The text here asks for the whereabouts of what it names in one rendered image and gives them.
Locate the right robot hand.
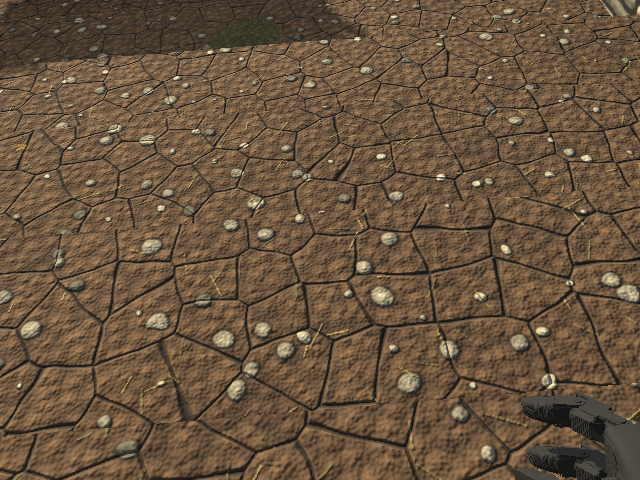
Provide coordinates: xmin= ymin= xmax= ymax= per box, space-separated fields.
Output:
xmin=514 ymin=393 xmax=640 ymax=480

